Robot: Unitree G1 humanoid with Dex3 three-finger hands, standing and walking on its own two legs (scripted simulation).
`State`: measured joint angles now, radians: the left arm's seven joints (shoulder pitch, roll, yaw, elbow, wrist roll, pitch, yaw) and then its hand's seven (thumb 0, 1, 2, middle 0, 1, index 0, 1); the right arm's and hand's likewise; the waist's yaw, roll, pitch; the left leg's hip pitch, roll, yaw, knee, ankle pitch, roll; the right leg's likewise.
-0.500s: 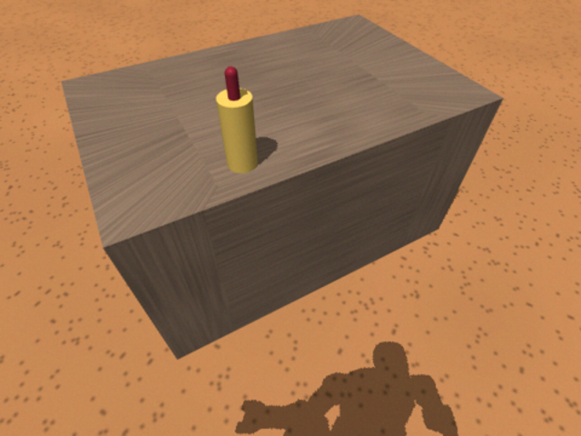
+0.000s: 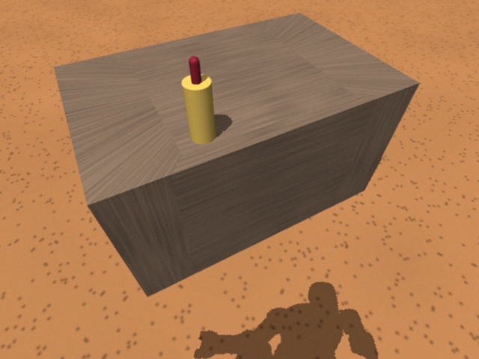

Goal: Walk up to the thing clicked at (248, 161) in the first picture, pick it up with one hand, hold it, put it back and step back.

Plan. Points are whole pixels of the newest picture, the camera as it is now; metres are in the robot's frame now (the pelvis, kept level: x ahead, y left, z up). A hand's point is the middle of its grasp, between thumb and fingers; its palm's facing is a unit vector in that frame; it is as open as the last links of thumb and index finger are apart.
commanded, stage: stand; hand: right
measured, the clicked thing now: (198, 100) +0.76 +0.14 -0.01
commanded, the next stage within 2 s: walk up in 0.62 s
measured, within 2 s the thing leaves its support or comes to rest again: neither
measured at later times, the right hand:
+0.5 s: hand out of the picture +0.08 -0.25 -0.16, palm faces -0.02 +0.94 -0.35, open 7.4 cm
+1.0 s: hand (350, 353) +0.18 -0.19 -0.16, palm faces -0.19 +0.88 -0.44, open 7.4 cm
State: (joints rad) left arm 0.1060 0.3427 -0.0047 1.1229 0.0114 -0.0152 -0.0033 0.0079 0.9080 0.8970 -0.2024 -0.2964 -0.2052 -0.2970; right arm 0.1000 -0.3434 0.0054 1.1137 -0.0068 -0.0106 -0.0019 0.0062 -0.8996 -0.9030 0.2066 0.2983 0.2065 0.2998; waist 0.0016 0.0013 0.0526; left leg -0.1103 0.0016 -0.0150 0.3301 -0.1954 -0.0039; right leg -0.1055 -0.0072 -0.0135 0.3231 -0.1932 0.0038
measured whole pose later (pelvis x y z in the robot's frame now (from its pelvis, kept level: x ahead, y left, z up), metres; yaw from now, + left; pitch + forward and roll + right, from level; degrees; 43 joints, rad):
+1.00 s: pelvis +0.06 +0.10 -0.04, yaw +13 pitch -3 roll -1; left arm 0.25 0.46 0.10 0.93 0.05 -0.01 -0.03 0.01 0.91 0.90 -0.20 -0.30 -0.21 -0.30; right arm 0.27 -0.44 -0.12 0.89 -0.03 -0.01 0.08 0.01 -0.90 -0.90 0.20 0.30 0.20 0.30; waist -0.01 -0.04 0.09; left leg -0.42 0.06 0.04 0.76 -0.29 0.00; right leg -0.20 -0.16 -0.06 0.92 -0.54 -0.02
